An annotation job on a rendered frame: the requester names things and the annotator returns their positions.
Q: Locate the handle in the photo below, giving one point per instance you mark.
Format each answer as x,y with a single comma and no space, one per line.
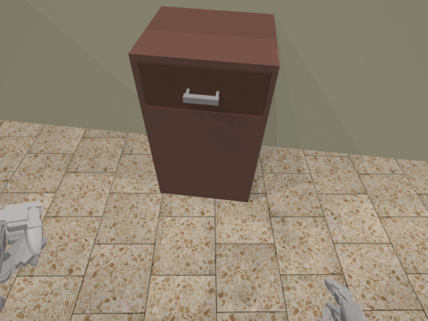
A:
201,99

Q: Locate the drawer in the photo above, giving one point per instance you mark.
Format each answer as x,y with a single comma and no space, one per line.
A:
240,91

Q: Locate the robot right hand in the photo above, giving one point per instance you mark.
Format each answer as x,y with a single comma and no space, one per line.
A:
348,311

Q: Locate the robot left hand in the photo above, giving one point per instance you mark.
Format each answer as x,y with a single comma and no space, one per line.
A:
21,226

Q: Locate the cabinet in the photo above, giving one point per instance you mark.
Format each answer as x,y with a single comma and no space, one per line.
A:
201,153

